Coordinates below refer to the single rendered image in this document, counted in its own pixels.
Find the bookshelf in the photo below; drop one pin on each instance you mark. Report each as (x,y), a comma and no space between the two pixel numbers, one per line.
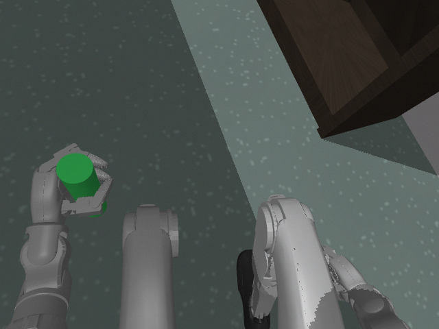
(358,62)

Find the right robot hand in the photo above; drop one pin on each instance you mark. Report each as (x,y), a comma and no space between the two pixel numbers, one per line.
(344,274)

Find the right robot foot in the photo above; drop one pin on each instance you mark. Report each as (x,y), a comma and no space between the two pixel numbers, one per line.
(245,278)

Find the right robot arm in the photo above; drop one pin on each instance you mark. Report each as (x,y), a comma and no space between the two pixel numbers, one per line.
(374,310)

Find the can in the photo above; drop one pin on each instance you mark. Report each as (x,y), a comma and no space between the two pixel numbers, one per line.
(77,173)

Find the left robot hand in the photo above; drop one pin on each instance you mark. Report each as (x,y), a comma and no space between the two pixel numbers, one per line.
(49,199)

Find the left robot arm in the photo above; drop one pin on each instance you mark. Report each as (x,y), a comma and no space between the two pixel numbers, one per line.
(44,298)

